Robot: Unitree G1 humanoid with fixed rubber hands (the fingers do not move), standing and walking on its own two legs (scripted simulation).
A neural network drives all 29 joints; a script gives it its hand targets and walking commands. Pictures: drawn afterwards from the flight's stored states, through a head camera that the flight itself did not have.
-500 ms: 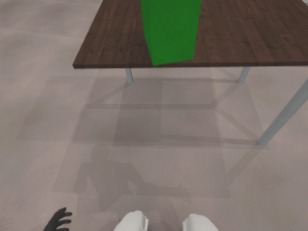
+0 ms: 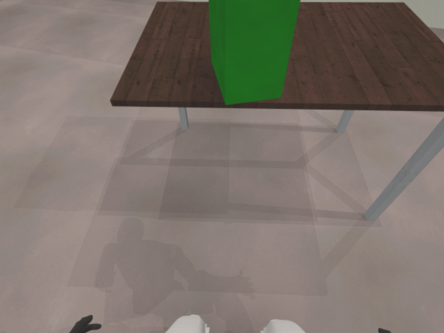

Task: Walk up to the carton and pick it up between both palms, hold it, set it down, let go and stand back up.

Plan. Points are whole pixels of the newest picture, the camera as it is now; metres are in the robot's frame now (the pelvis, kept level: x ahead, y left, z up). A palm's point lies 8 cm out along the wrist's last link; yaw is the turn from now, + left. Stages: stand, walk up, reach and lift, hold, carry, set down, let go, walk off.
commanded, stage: walk up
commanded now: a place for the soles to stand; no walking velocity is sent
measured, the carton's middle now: (246, 32) +0.80 -0.04 +0.13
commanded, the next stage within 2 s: none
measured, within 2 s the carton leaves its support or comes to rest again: neither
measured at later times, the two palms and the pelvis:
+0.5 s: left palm out of the picture +0.09 +0.31 -0.12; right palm out of the picture +0.12 -0.32 -0.09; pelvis +0.04 +0.01 +0.00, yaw +1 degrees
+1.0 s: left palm (108, 263) +0.26 +0.26 -0.09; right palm (417, 309) +0.18 -0.35 -0.11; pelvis +0.15 -0.04 +0.00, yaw +0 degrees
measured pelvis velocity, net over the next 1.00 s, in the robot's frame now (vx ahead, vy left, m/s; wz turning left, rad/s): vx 0.15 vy -0.04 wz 0.00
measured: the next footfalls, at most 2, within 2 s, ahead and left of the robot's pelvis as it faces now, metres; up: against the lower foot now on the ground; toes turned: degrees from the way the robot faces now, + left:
right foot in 0.88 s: +0.26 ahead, -0.14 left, +0.00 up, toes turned +0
left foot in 1.28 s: +0.33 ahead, +0.10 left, +0.00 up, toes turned +2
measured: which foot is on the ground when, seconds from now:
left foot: down 0.00-0.88, up 0.90-1.00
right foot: down 0.00-0.50, up 0.52-0.86, down 0.88-1.00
